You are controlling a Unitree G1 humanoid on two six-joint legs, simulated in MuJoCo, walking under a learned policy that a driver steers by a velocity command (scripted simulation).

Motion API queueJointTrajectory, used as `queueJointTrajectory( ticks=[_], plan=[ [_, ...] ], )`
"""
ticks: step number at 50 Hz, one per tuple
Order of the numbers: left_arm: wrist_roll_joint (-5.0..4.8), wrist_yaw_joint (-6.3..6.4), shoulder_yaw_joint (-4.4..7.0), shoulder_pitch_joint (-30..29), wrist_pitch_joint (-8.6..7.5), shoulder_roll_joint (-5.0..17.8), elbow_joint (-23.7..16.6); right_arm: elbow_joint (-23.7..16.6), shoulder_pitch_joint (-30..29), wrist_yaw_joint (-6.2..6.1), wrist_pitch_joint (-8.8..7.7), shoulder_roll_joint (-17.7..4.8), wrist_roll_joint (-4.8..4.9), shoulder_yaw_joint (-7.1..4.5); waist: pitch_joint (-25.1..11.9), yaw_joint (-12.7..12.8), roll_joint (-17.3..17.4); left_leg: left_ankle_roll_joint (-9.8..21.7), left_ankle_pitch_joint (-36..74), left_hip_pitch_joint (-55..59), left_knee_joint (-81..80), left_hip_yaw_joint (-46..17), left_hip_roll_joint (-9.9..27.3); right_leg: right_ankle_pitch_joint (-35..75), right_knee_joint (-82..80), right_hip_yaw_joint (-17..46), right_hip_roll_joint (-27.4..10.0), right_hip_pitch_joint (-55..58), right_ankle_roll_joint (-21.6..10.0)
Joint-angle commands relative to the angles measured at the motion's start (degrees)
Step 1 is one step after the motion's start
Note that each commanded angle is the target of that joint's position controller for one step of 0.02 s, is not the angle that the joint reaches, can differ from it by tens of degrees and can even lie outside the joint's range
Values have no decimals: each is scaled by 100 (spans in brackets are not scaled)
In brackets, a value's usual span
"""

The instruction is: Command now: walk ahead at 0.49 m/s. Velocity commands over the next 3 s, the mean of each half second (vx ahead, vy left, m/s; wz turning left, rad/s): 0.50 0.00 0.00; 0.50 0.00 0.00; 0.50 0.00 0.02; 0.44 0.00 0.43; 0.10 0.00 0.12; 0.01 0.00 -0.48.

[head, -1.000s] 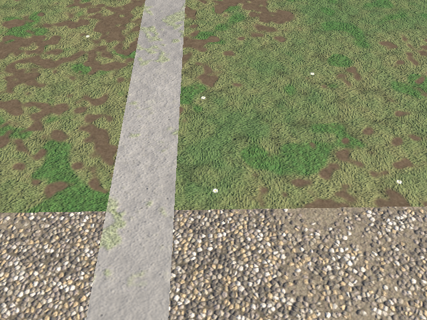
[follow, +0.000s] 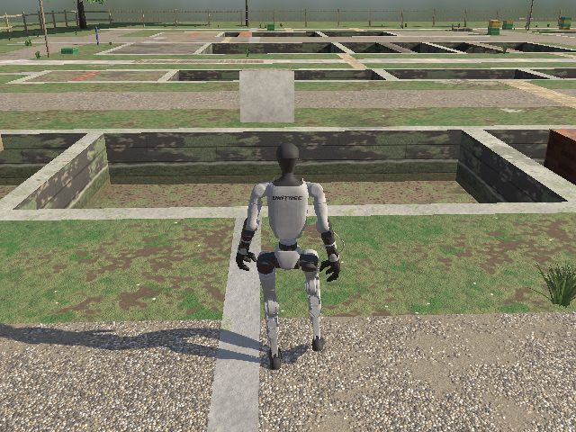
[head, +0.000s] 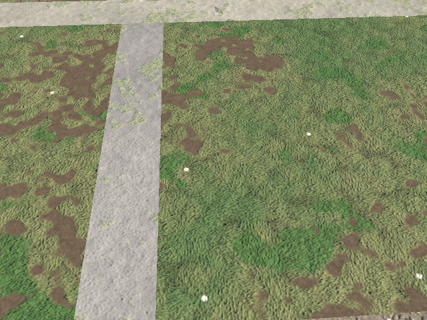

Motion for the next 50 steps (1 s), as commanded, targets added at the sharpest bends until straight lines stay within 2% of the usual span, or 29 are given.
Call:
queueJointTrajectory(
  ticks=[1, 6, 9, 11, 13, 14, 15, 16, 17, 18, 19, 20, 21, 22, 24, 27, 33, 38, 40, 41, 42, 43, 44, 45, 46, 47, 48, 49, 50],
  plan=[
    [73, 43, 83, 211, 24, 271, -238, -305, -219, -113, -103, -747, 2, -116, 319, 270, 451, 976, 341, -586, -1202, -1219, 1606, 885, -755, 11, -248, -176, 163],
    [5, -55, 36, -896, -51, 166, -530, -176, 354, -211, -11, -937, 110, -149, 329, -135, 457, 703, 417, 85, -1087, -925, 1547, 1781, -2662, -247, 55, -2, 227],
    [-46, -162, 12, -1355, -77, 194, -703, -53, 630, -216, 61, -961, 147, -166, 451, -289, 505, 677, 321, 631, -850, -970, 1750, 1517, -3185, -267, 151, -32, 191],
    [-56, -240, 21, -1470, -120, 270, -808, -9, 681, -230, 119, -988, 150, -191, 473, -258, 540, 617, 380, 991, -607, -1052, 1932, 1098, -3441, -257, 202, 13, 55],
    [-54, -282, 81, -1157, -171, 424, -784, -20, 560, -240, 180, -1072, 155, -227, 310, -16, 647, 510, 999, 1147, -194, -1081, 2010, 674, -3669, -373, 356, 587, -113],
    [-43, -275, 174, -626, -188, 582, -643, -57, 422, -241, 210, -1069, 141, -217, 13, 305, 656, 396, 1955, 1092, 436, -915, 1837, 583, -3802, -535, 549, 1350, -236],
    [-37, -238, 337, 428, -201, 904, -326, -113, 371, -237, 227, -893, 81, -151, -648, 738, 518, 227, 2438, 658, 1697, -621, 1477, 674, -3757, -458, 523, 2764, -443],
    [67, -204, 481, 1443, -191, 1492, -142, -267, 666, -221, 164, -475, 6, -3, -1624, 880, -404, -113, 999, -1132, 3904, -182, 864, 513, -3740, 1355, -843, 4951, -1080],
    [66, -253, 477, 1732, -160, 1544, -43, -224, 1065, -180, 15, -22, 58, 138, -2165, 732, -1584, -283, -2439, -2800, 5285, -611, 104, -372, -4625, 3655, -1608, 6092, -1618],
    [40, -252, 326, 1484, -175, 1009, -88, -261, 630, -157, -94, -737, 219, -38, -1676, 779, -991, -153, -2335, -3390, 5919, -1141, 472, -673, -4812, 3471, -1439, 5714, -1362],
    [15, -243, 247, 876, -173, 804, -226, -431, 137, -153, -146, -953, 286, -96, -973, 634, -646, -65, -1744, -3546, 5873, -959, 791, -174, -4893, 2588, -1289, 4878, -1144],
    [45, -262, 187, 394, -162, 650, -328, -463, -116, -191, -137, -914, 217, -111, -644, 459, -153, -83, -1220, -3263, 5612, -840, 1046, 417, -5065, 1955, -1050, 4082, -1046],
    [80, -287, 149, 166, -166, 512, -355, -476, -153, -212, -81, -815, 147, -141, -397, 283, -114, -113, -893, -2989, 5281, -825, 1224, 778, -5265, 1491, -831, 3523, -988],
    [111, -309, 113, 110, -172, 385, -311, -453, -43, -212, 3, -687, 134, -145, -338, 138, -207, -137, -699, -2669, 5081, -828, 1329, 921, -5442, 1175, -653, 3194, -943],
    [101, -306, 132, 281, -197, 435, -168, -410, 87, -225, 125, -498, 132, -142, -214, 31, -210, -217, -515, -2546, 4851, -730, 1341, 1399, -5638, 778, -517, 2931, -1016],
    [104, -215, 185, 588, -179, 629, -1, -622, -471, -247, 178, -523, 72, -179, 36, 96, -65, -362, 111, -3115, 4139, -703, 1382, 1914, -5783, 487, -522, 3039, -1060],
    [37, -84, 184, 1065, -90, 720, 213, -974, -1692, -168, 118, -369, 94, -133, 312, 432, -104, -411, 1369, -3032, 2219, -459, 1156, 1529, -5958, 39, -358, 3277, -863],
    [-11, -40, 228, 1430, 21, 766, 470, -1256, -2370, -18, 48, -398, 152, -99, 567, 575, -124, -253, 1004, -3204, 1517, -448, 1043, 1572, -5656, 69, -700, 4140, -836],
    [-25, -12, 267, 1360, 71, 830, 495, -1304, -2337, 46, 5, -475, 156, -119, 499, 459, -170, -119, 603, -2952, 1350, -393, 963, 1989, -5382, 72, -815, 4371, -761],
    [-24, -6, 284, 1261, 93, 878, 478, -1266, -2132, 57, -12, -567, 156, -159, 355, 321, -239, -43, 409, -2529, 1291, -298, 846, 2576, -5150, 38, -808, 4393, -703],
    [-17, -4, 298, 1138, 118, 929, 452, -1161, -1721, 47, -22, -706, 149, -234, 76, 78, -329, 52, 298, -1829, 1255, -124, 643, 3529, -4686, -50, -725, 4346, -631],
    [5, -8, 264, 1031, 151, 848, 420, -875, -828, 16, -19, -930, 140, -371, -426, -355, -272, 199, 363, -638, 1182, 18, 447, 4155, -3677, -262, -432, 4079, -494],
    [75, -14, 182, 1024, 150, 693, 300, -611, 270, -40, -9, -1319, 89, -504, -1222, -734, 135, 524, 471, 1186, 1355, -822, 1187, 3091, -2048, -478, -108, 2936, -298],
    [78, -92, -34, 1743, 27, -55, 280, -460, 887, -47, 28, -1793, 28, -617, -2061, -459, 1584, 1459, -603, 3348, 859, -3556, 2606, -197, 252, -516, 966, 515, 129],
    [-10, -121, 25, 1571, -133, 245, 367, -478, 825, -37, 28, -1333, 59, -463, -2251, -545, 1476, 1409, -978, 3374, 118, -4631, 2736, -2077, 1045, 409, 992, -158, 18],
    [-170, -140, 150, 1023, -215, 688, 172, -545, 298, -41, 12, -1077, 99, -379, -1357, -429, 1203, 1087, -984, 2607, 35, -3768, 2569, -1748, 1279, 374, 649, -624, -90],
    [-180, -103, 160, 644, -232, 734, 62, -685, -277, -39, 11, -895, 97, -312, -809, -232, 737, 906, -535, 1631, -107, -2970, 2372, -1158, 1025, 173, 304, -491, -123],
    [-90, -52, 199, 453, -197, 691, 38, -727, -628, -10, 1, -710, 47, -259, -425, -51, 469, 801, -107, 793, -310, -2406, 2134, -751, 671, 84, 95, -223, -108],
    [-48, -20, 228, 576, -110, 584, 56, -711, -765, 9, -26, -577, -11, -216, -312, 161, 633, 709, 116, 277, -492, -1999, 1926, -486, 378, 121, -82, 180, -110]
  ],
)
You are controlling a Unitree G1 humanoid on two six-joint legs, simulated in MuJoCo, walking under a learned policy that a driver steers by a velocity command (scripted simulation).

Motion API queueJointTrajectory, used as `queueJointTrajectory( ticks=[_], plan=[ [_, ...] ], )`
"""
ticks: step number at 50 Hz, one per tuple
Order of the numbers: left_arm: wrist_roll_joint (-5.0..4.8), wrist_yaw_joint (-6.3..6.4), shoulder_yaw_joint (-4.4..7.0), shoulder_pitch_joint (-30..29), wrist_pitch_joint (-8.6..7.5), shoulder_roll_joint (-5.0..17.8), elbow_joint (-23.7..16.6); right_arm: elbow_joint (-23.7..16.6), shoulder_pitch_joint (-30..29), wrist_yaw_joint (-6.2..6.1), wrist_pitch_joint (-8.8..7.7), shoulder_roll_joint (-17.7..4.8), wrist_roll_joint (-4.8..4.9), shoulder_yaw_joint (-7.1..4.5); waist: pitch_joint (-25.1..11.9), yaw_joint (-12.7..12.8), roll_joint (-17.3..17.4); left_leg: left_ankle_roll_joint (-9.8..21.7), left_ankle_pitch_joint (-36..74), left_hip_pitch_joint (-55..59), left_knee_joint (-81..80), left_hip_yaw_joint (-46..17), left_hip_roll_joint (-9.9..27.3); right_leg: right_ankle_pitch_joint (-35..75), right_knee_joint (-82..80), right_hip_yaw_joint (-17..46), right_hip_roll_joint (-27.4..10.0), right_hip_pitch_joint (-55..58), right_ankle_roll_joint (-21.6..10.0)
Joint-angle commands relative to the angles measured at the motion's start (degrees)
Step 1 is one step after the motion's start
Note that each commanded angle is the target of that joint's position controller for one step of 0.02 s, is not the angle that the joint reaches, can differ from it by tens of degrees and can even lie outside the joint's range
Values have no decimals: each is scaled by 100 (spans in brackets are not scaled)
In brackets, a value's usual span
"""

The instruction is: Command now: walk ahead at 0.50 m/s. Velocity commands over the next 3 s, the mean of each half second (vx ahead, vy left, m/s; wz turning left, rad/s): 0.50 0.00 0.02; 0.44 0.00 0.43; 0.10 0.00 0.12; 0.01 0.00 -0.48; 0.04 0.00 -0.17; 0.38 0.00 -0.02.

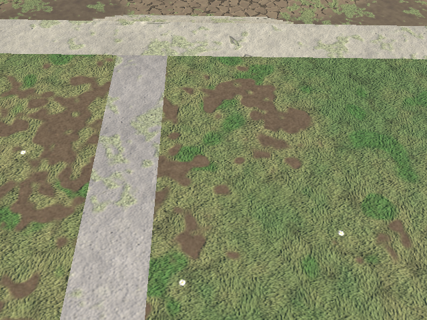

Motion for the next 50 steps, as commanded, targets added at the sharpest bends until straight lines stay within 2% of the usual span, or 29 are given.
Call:
queueJointTrajectory(
  ticks=[1, 2, 3, 5, 7, 12, 15, 17, 19, 20, 21, 22, 23, 24, 25, 26, 27, 28, 29, 31, 34, 37, 41, 43, 45, 46, 48, 49, 50],
  plan=[
    [32, 70, 165, 110, 11, 423, -360, -125, 180, 31, -75, -406, -76, -61, -430, 56, 647, 867, 304, 1137, -1798, -1736, 1422, 662, -12, 210, -627, -1146, -45],
    [37, 77, 160, 194, 72, 313, -329, -58, 273, 21, -88, -443, -65, -71, -374, 98, 653, 918, 468, 973, -1913, -1540, 1360, 739, -133, 152, -644, -1074, -12],
    [48, 88, 170, 135, 110, 299, -359, 5, 380, -7, -100, -534, -60, -91, -285, 120, 613, 961, 621, 896, -2008, -1399, 1342, 889, -293, 125, -668, -1159, 34],
    [93, 107, 201, -299, 140, 364, -518, 97, 595, -88, -100, -703, -57, -127, -108, 55, 486, 1004, 894, 1009, -2128, -1266, 1372, 1373, -821, 116, -713, -1611, 150],
    [121, 98, 210, -730, 125, 348, -659, 176, 820, -162, -60, -730, -41, -124, -33, -54, 427, 952, 1048, 1261, -2162, -1159, 1367, 1917, -1448, 102, -704, -1957, 230],
    [78, -8, 137, -1651, 64, 199, -908, 333, 1243, -234, 0, -798, 27, -115, 162, -342, 456, 762, 903, 1607, -2206, -789, 1243, 2835, -2953, -132, -450, -1821, 239],
    [39, -104, 94, -2118, 29, 196, -1076, 490, 1537, -243, 66, -830, 50, -133, 323, -498, 443, 777, 931, 2124, -2034, -778, 1418, 2651, -3425, -188, -347, -1930, 202],
    [21, -181, 76, -2325, -11, 221, -1198, 571, 1632, -263, 125, -864, 64, -162, 389, -508, 468, 750, 1102, 2479, -1821, -816, 1590, 2342, -3647, -180, -306, -1979, 107],
    [12, -241, 96, -2234, -49, 325, -1234, 592, 1564, -285, 172, -928, 82, -201, 309, -365, 553, 666, 1601, 2692, -1535, -834, 1711, 1937, -3819, -234, -210, -1670, -42],
    [13, -248, 141, -1979, -64, 432, -1183, 571, 1454, -290, 191, -978, 85, -219, 149, -196, 626, 600, 2281, 2701, -1267, -790, 1695, 1761, -3882, -335, -78, -1196, -131],
    [38, -231, 230, -1468, -80, 582, -1048, 544, 1335, -286, 214, -983, 98, -219, -158, 112, 652, 511, 3200, 2552, -667, -714, 1547, 1746, -4008, -487, 125, -317, -241],
    [57, -185, 383, -455, -87, 871, -743, 494, 1251, -274, 229, -841, 78, -159, -763, 568, 536, 353, 3434, 2046, 465, -541, 1211, 1893, -4000, -453, 147, 1145, -416],
    [147, -111, 503, 642, -82, 1361, -560, 330, 1302, -260, 215, -614, -36, -53, -1713, 862, -224, 141, 1555, 693, 2398, -282, 762, 1918, -3885, 918, -1088, 3048, -792],
    [162, -153, 514, 802, -65, 1547, -461, 373, 2045, -211, 94, 159, 51, 146, -2417, 449, -1705, -122, -2362, -1380, 4141, -545, -220, 893, -4667, 3508, -2266, 4641, -1557],
    [139, -144, 361, 673, -81, 956, -524, 434, 1627, -206, -4, -589, 205, -32, -2058, 655, -943, -29, -2415, -1877, 4763, -1271, 75, 404, -4952, 3484, -2082, 4244, -1279],
    [129, -118, 286, 169, -99, 742, -605, 257, 1122, -210, -48, -833, 301, -116, -1264, 554, -707, 46, -1862, -2137, 4790, -1150, 346, 671, -5061, 2541, -1933, 3445, -993],
    [143, -124, 228, -302, -113, 605, -674, 225, 896, -256, -32, -766, 278, -124, -865, 345, -267, 23, -1330, -1870, 4552, -1021, 642, 1140, -5264, 1871, -1726, 2601, -852],
    [164, -139, 189, -573, -128, 435, -676, 236, 820, -288, 24, -686, 206, -170, -532, 193, -210, 2, -1001, -1650, 4250, -1001, 803, 1385, -5496, 1326, -1514, 1989, -756],
    [223, -141, 163, -681, -147, 339, -638, 267, 982, -280, 112, -554, 202, -187, -443, 18, -389, 3, -767, -1298, 4080, -1042, 941, 1520, -5678, 928, -1368, 1601, -677],
    [234, -124, 174, -653, -173, 316, -529, 307, 1116, -272, 258, -322, 222, -193, -279, -99, -385, -18, -587, -1171, 3929, -990, 978, 1844, -5910, 389, -1240, 1283, -697],
    [264, -29, 241, -516, -183, 522, -417, 116, 725, -283, 364, -318, 173, -235, -15, -104, -214, -98, 35, -1742, 3506, -1102, 984, 2282, -6075, -119, -1269, 1307, -733],
    [271, 61, 256, -405, -142, 583, -358, -52, 333, -221, 341, -308, 126, -250, 97, -45, -180, -169, 777, -2032, 2690, -1070, 912, 2475, -6130, -566, -1223, 1535, -665],
    [214, 142, 284, -158, -72, 707, -289, -353, -435, -77, 318, -184, 84, -172, 332, 201, -71, -139, 1270, -2016, 1656, -568, 857, 2596, -6168, -1079, -1251, 1859, -569],
    [190, 185, 300, -112, 24, 766, -267, -569, -789, -1, 309, -123, 44, -133, 503, 262, -38, -99, 1168, -2007, 1198, -290, 752, 3558, -5828, -1358, -1283, 2094, -510],
    [127, 227, 334, -92, 144, 891, -272, -747, -876, 78, 320, -152, 24, -140, 380, 231, -167, -44, 818, -1710, 981, 23, 559, 4626, -5326, -1527, -1342, 2322, -441],
    [82, 251, 360, -159, 191, 987, -307, -800, -743, 108, 332, -252, 25, -181, 209, 120, -293, 31, 557, -1405, 938, 151, 402, 5367, -4995, -1564, -1357, 2422, -383],
    [-15, 296, 414, -416, 270, 1147, -423, -725, 23, 141, 336, -577, 57, -326, -273, -319, -483, 239, 109, -464, 779, 351, 8, 6457, -3870, -1570, -1309, 2483, -219],
    [-50, 287, 411, -596, 290, 1155, -494, -559, 766, 106, 316, -876, 70, -474, -660, -722, -356, 419, 623, 524, 183, 319, -186, 6051, -2830, -1609, -1106, 2253, -19],
    [45, 253, 370, -481, 246, 1045, -570, -492, 1207, -38, 326, -1336, 37, -633, -1025, -905, 254, 679, 2373, 1827, -121, -469, 226, 4168, -1244, -1616, -737, 1227, 373]
  ],
)
Over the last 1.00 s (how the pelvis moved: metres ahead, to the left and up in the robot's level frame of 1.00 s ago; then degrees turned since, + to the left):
0.55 -0.02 -0.01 1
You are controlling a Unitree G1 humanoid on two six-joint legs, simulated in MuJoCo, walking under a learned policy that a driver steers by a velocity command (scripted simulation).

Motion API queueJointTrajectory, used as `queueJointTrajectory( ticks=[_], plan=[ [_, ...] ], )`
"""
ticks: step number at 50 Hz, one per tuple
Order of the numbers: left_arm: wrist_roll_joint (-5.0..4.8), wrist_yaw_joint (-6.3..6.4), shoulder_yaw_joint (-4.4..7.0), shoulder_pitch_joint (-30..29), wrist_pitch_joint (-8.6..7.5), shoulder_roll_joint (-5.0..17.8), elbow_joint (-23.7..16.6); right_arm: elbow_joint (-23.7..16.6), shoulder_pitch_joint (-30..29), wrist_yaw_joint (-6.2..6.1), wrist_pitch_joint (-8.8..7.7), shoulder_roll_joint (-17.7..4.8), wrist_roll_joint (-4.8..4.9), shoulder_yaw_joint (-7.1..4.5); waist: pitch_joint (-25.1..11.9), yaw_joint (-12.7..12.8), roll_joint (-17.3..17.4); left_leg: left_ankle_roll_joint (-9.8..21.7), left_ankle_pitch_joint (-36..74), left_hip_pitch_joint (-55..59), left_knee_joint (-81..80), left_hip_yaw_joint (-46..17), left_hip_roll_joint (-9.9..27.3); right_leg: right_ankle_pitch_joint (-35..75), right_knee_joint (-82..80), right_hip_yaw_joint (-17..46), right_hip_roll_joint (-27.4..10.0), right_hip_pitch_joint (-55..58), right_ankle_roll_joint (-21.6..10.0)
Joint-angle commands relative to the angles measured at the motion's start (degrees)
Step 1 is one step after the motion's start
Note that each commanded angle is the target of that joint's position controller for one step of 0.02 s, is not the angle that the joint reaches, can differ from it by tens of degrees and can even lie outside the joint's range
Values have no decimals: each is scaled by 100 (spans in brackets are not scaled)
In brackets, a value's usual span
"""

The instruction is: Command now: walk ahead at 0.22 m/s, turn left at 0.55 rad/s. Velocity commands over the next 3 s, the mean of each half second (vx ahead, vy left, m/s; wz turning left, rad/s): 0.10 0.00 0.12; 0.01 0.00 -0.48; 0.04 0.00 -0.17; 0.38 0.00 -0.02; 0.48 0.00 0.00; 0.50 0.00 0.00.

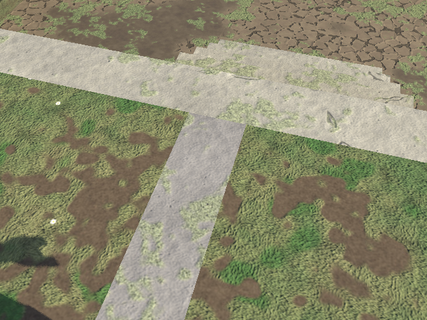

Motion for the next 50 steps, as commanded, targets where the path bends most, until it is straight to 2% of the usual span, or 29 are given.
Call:
queueJointTrajectory(
  ticks=[1, 2, 3, 4, 5, 6, 7, 8, 10, 13, 15, 17, 20, 23, 26, 28, 29, 30, 31, 32, 33, 34, 35, 36, 37, 41, 45, 50],
  plan=[
    [402, -78, -18, 186, -144, 236, -659, -14, 1489, -241, 22, -1884, -103, -519, -1617, -260, 1441, 1198, 5019, 4323, 242, -2446, 1350, -1352, 4628, 661, 367, -3197, 212],
    [169, -172, -42, 435, -277, 488, -712, -273, 1587, -164, -17, -1763, -180, -444, -3046, -429, 907, 2114, 3987, 4866, -427, -4201, 2146, -1700, 5574, 2034, 650, -3652, 201],
    [-62, -183, 41, -261, -309, 768, -839, -402, 1361, -132, -26, -1449, -145, -377, -2541, -618, 259, 1827, 3189, 4379, -761, -3611, 1826, -1125, 5527, 2261, 408, -3947, 67],
    [-58, -134, 40, -591, -287, 758, -939, -439, 938, -150, -35, -1185, -1, -314, -1718, -468, -58, 1488, 2359, 3563, -948, -2996, 1518, -514, 5061, 2158, 205, -4184, 15],
    [52, -47, 71, -652, -206, 803, -861, -517, 599, -181, -21, -985, 60, -251, -1235, -293, -298, 1252, 1935, 2729, -1133, -2640, 1286, -159, 4673, 2148, 1, -4005, 43],
    [117, 6, 121, -607, -105, 897, -899, -571, 428, -212, 3, -912, 15, -230, -1059, -122, -204, 1166, 1738, 2075, -1266, -2469, 1152, 46, 4358, 2194, -87, -3656, 39],
    [118, 17, 148, -455, -6, 919, -861, -607, 349, -230, 12, -842, -73, -192, -1043, 0, -104, 1103, 1777, 1702, -1352, -2273, 1122, 165, 4204, 2159, -146, -3334, 29],
    [117, 29, 137, -304, 56, 818, -813, -602, 361, -237, -12, -813, -132, -171, -1082, 41, 1, 1100, 2106, 1499, -1376, -2071, 1076, 281, 4063, 2084, -138, -3141, 49],
    [123, 61, 105, -200, 112, 677, -743, -512, 469, -273, -67, -754, -179, -115, -1196, 43, 119, 1061, 2609, 1416, -1372, -1670, 1009, 573, 3673, 2054, -170, -3002, 95],
    [112, 60, 43, -332, 183, 528, -679, -349, 395, -345, -45, -506, -228, 22, -1221, 21, 266, 808, 1764, 1355, -1507, -1215, 842, 1118, 2646, 2101, -334, -2708, 159],
    [68, 37, 19, -581, 223, 541, -697, -268, 325, -376, -28, -568, -285, 38, -1024, -97, 392, 670, 705, 1207, -1732, -1113, 806, 1397, 1979, 2073, -358, -2443, 156],
    [23, 18, 41, -811, 241, 687, -767, -209, 302, -399, -9, -725, -313, 19, -779, -216, 437, 657, -142, 1255, -1894, -1205, 900, 1355, 1589, 2013, -304, -2427, 148],
    [-11, -8, 83, -990, 237, 852, -919, -135, 430, -466, 87, -933, -228, -40, -557, -357, 424, 789, -414, 1839, -1805, -1531, 1240, 714, 1497, 1985, -216, -2868, 125],
    [-4, -52, 81, -971, 224, 783, -995, -138, 520, -561, 198, -945, -141, -66, -587, -380, 359, 899, 401, 2492, -1512, -1711, 1567, 186, 1595, 1923, -149, -3162, 100],
    [-31, -128, 59, -743, 208, 645, -945, -222, 372, -623, 296, -963, -96, -96, -799, -236, 343, 841, 1901, 2785, -1098, -1434, 1612, 151, 1193, 1673, 25, -2806, 38],
    [-46, -207, 52, -459, 204, 583, -845, -274, 203, -651, 376, -1019, -11, -131, -903, -28, 402, 646, 2302, 2721, -759, -1072, 1456, 823, 278, 1403, 222, -2207, -105],
    [-27, -253, 62, -309, 204, 625, -808, -255, 223, -654, 413, -1036, 48, -152, -887, 90, 412, 407, 2058, 2578, -529, -854, 1291, 1636, -506, 1400, 272, -1814, -262],
    [38, -255, 143, -323, 222, 966, -861, -265, 311, -635, 400, -951, 59, -158, -828, 39, 24, -17, 1131, 2021, 43, -516, 915, 2679, -908, 2051, -67, -1308, -539],
    [78, -179, 301, -291, 248, 1642, -960, -491, 227, -587, 336, -663, -180, -95, -891, -211, -1405, -569, -974, 570, 1240, 183, 157, 5000, -713, 3669, -1290, -453, -1188],
    [170, -194, 290, -56, 230, 1611, -998, -671, -420, -585, 266, -655, -238, -99, -803, 219, -1750, -799, -3497, -676, 2288, -137, -565, 6121, -834, 4482, -1927, -85, -2115],
    [255, -202, 261, -15, 157, 1498, -1050, -649, -346, -536, 228, -764, -166, -134, -976, 201, -1070, -806, -3536, -886, 3079, -624, -383, 5809, -824, 4263, -1785, -1, -2180],
    [192, -178, 264, -338, 106, 1401, -1114, -534, -198, -524, 238, -793, -58, -168, -879, 1, -790, -822, -3091, -1061, 3311, -739, -257, 5602, -694, 3797, -1402, 52, -1844],
    [85, -155, 260, -549, 103, 1321, -1180, -437, -76, -549, 260, -782, -52, -177, -828, -82, -652, -876, -2780, -1142, 3239, -770, -174, 5439, -652, 3555, -1185, 0, -1594],
    [-7, -117, 228, -667, 125, 1222, -1232, -425, -78, -582, 281, -857, -76, -203, -815, -127, -675, -935, -2520, -1077, 3150, -809, -98, 5364, -671, 3460, -1087, -63, -1493],
    [-24, -96, 213, -665, 170, 1186, -1249, -444, -86, -583, 278, -793, -73, -191, -839, -161, -737, -1002, -2328, -885, 3135, -749, -162, 5451, -673, 3392, -969, -214, -1481],
    [1, -21, 265, -510, 283, 1301, -1314, -502, -218, -573, 226, -683, -19, -149, -832, -73, -859, -1122, -1881, -682, 2176, -714, -254, 4960, -687, 3471, -784, -204, -1460],
    [13, -10, 300, -652, 362, 1421, -1452, -531, -292, -516, 187, -737, -10, -143, -787, -33, -1053, -1166, -1715, -42, 1334, -771, -326, 4408, -663, 3759, -704, -647, -1445],
    [32, -32, 221, -882, 431, 1292, -1570, -458, -3, -400, 101, -845, 23, -158, -816, -48, -1230, -1017, -1642, 764, 350, -689, -311, 4103, -412, 4102, -656, -862, -1349]
  ],
)
Over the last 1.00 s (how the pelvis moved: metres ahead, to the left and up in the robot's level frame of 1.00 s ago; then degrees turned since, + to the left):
0.53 -0.01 -0.01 15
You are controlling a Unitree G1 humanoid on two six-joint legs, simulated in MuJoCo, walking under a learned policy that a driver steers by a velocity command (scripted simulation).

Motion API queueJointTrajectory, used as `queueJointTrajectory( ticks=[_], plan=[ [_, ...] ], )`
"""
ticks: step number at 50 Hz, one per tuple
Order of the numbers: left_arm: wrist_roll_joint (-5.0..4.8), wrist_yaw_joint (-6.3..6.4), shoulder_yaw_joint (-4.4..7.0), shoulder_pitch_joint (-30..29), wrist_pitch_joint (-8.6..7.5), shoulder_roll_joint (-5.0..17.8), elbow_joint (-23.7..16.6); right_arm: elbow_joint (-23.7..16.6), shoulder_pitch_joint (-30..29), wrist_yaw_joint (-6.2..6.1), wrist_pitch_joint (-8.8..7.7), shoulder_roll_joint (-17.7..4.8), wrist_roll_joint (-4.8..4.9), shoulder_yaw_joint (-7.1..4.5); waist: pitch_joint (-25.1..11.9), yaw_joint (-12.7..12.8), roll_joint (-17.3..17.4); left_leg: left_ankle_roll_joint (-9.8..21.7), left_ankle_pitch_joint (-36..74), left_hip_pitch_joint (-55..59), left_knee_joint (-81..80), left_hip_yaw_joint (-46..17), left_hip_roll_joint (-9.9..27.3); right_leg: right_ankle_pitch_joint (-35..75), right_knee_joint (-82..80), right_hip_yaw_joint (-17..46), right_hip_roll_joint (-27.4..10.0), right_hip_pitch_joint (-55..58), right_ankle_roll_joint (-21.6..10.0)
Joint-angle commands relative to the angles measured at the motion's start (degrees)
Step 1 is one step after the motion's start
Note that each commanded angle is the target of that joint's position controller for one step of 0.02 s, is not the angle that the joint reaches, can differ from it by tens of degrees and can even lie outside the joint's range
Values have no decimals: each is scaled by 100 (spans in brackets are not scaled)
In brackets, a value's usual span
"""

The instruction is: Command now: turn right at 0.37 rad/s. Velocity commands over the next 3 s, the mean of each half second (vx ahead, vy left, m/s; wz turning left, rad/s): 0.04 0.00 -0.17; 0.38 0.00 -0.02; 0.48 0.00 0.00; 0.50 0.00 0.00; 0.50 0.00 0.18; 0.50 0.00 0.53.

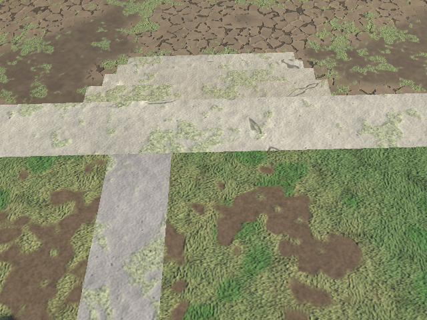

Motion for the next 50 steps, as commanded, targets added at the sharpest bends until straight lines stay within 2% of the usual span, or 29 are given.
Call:
queueJointTrajectory(
  ticks=[1, 2, 3, 4, 5, 6, 7, 9, 13, 15, 16, 18, 19, 20, 21, 23, 25, 27, 29, 31, 32, 33, 34, 35, 37, 39, 42, 45, 50],
  plan=[
    [-15, 32, 160, -172, -10, 848, -381, -327, 90, 77, -152, -521, 10, -124, -762, -88, -1079, 145, 426, 493, -965, 168, -7, 2714, -140, 1315, -1294, 685, -875],
    [-34, 51, 121, -224, 1, 785, -395, -276, 241, 106, -186, -499, -10, -124, -714, -214, -1021, 252, 1143, 940, -1727, 224, 21, 2279, -45, 1302, -1131, 528, -706],
    [21, 63, 70, -43, -18, 648, -372, -277, 306, 106, -205, -650, -84, -151, -747, -173, -740, 425, 1868, 1478, -1975, -117, 427, 1481, 165, 1178, -902, 213, -458],
    [183, 42, -32, 286, -65, 353, -374, -361, 373, 78, -198, -1030, -217, -192, -967, 50, 476, 870, 3337, 2118, -1984, -1235, 1534, -178, 1163, 500, -265, -361, -134],
    [110, 41, 0, 335, -114, 419, -481, -269, 407, 98, -184, -1031, -348, -158, -814, 141, 1415, 1931, 4102, 1987, -2012, -2300, 2365, -2326, 1847, 50, 272, -1100, 156],
    [106, 57, 107, 271, -138, 845, -418, -311, 339, 116, -224, -829, -295, -99, -757, -15, 1119, 2330, 3566, 1733, -2169, -2486, 2544, -2459, 2872, 3, -11, -1244, 362],
    [33, 62, 196, 148, -122, 1029, -353, -317, 249, 107, -244, -744, -236, -74, -623, -50, 821, 2153, 3058, 1645, -2162, -2076, 2208, -2142, 3382, -20, -63, -1335, 433],
    [55, 97, 180, 198, -11, 812, -224, -314, -47, 93, -236, -600, -100, 3, -448, 33, 704, 1749, 2436, 1431, -2168, -1408, 1731, -1605, 3455, -35, -199, -1262, 607],
    [44, 16, -53, 26, -53, 199, -215, -103, 68, 37, -108, -535, -117, 59, -499, -100, 986, 1563, 2671, 1401, -2071, -578, 1170, -1189, 1719, -788, -412, -472, 720],
    [4, -2, -54, -37, -83, 243, -179, -11, 308, 27, -53, -671, -109, 38, -616, -243, 1028, 1624, 2770, 1580, -1941, -688, 1252, -878, 862, -948, -380, -130, 687],
    [-5, -8, -32, 108, -86, 287, -98, 8, 284, 29, -37, -693, -73, 46, -635, -156, 986, 1587, 2685, 1563, -1855, -696, 1241, -392, 246, -1028, -347, 142, 624],
    [75, -23, -9, 264, -81, 428, 16, 99, 450, 57, -67, -602, -15, 98, -582, -82, 799, 1243, 2278, 1235, -1781, -653, 1114, 802, -858, -921, -400, 885, 378],
    [134, 2, 5, 406, -65, 624, 14, 123, 543, 105, -136, -456, -105, 164, -797, -125, 371, 916, 1433, 859, -1631, -456, 942, 1359, -728, -460, -855, 1428, 187],
    [118, -11, 68, 435, -41, 869, 140, 155, 741, 145, -184, -269, -161, 193, -764, -403, -485, 622, 146, 763, -1479, 211, 311, 307, -475, -309, -1003, 1087, -162],
    [84, -72, 75, 487, -51, 750, 130, 136, 377, 136, -190, -333, -147, 194, -566, -112, -742, 425, -469, 818, -933, 614, 8, -1520, -811, -32, -1052, 542, -472],
    [132, -82, 89, 651, -159, 865, 162, -16, -68, 100, -231, -393, 14, 136, 252, 102, -1205, 448, -702, 32, -43, 837, -87, -3043, -1640, 1028, -1611, 156, -827],
    [63, -43, 75, 760, -333, 813, 217, -91, -56, 127, -329, -445, 100, 95, 638, 86, -1480, 701, -808, -522, 445, 465, 248, -2642, -1833, 1573, -2051, 234, -1058],
    [-15, -36, 66, 784, -424, 747, 208, -102, -15, 227, -466, -389, 149, 102, 577, 30, -1241, 947, -1037, -645, 157, 387, 407, -2012, -1742, 1412, -2064, 587, -1014],
    [-102, -62, 70, 452, -419, 772, 113, 110, 369, 311, -544, -308, 110, 101, 311, -259, -996, 1007, -103, 661, -960, 679, 236, -1359, -1541, 701, -1656, 137, -789],
    [-33, -82, 21, 332, -412, 581, 43, 529, 1246, 325, -509, -430, 50, -1, -101, -607, -748, 870, 699, 2288, -1265, 741, 59, -771, -856, 92, -1226, -617, -551],
    [32, -106, -86, 156, -448, 233, -83, 657, 1870, 286, -496, -700, 55, -77, -251, -843, 11, 1082, 192, 2974, -1773, -317, 786, -505, 457, -459, -779, -1248, -236],
    [-2, -79, -138, 167, -557, 23, -382, 689, 2321, 306, -502, -1417, 45, -226, -408, -884, 1581, 1885, -679, 3535, -2686, -2710, 2074, -1218, 2250, -1098, -140, -2405, 119],
    [-138, -54, -38, 115, -650, 381, -417, 649, 2161, 317, -552, -1170, -34, -134, -119, -795, 1262, 2326, -1372, 3234, -3040, -3634, 2531, -1885, 3380, -629, -321, -3058, 104],
    [-222, -91, 7, 190, -707, 528, -374, 543, 1788, 295, -595, -847, -23, -31, 298, -593, 868, 2183, -1587, 3070, -3049, -3166, 2378, -1383, 3766, -469, -648, -3442, -38],
    [-116, -149, 12, 154, -760, 454, -292, 422, 1441, 289, -608, -679, -47, 48, 433, -434, 524, 1830, -664, 2865, -3115, -2141, 1936, -439, 3641, -647, -972, -3510, -140],
    [-23, -240, 8, 94, -759, 345, -300, 402, 1447, 264, -555, -578, -77, 106, 299, -384, 521, 1634, 631, 2650, -3194, -1314, 1593, 126, 3245, -802, -1102, -3126, -69],
    [21, -310, -75, -306, -728, 101, -493, 471, 1650, 191, -492, -693, -38, 106, 241, -455, 409, 1642, 1991, 2486, -3239, -559, 1372, 679, 2337, -1110, -1007, -2920, 186],
    [-26, -373, -188, -911, -747, -94, -724, 505, 1788, 121, -451, -841, -30, 94, 349, -619, 437, 1556, 2056, 2039, -3347, -109, 1218, 1483, 1094, -1328, -801, -2302, 275],
    [-79, -487, -158, -1338, -770, 127, -973, 644, 2049, 111, -411, -921, 67, 54, 516, -548, 482, 1458, 2364, 2480, -3217, -83, 1629, 1665, 293, -1223, -653, -2000, 10]
  ],
)
Over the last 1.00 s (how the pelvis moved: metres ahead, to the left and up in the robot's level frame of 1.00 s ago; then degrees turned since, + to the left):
0.13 -0.03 0.02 -15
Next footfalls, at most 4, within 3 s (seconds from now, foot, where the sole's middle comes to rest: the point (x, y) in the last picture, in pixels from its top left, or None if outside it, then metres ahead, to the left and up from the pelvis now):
0.06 left None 0.08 0.12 -0.78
0.38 right None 0.01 -0.13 -0.78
1.10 right None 0.42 -0.14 -0.78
1.64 left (209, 235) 0.73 0.09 -0.78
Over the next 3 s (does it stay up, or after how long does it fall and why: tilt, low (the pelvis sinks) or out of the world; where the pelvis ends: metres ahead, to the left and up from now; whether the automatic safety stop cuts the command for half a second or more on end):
stays up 1.24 0.01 0.00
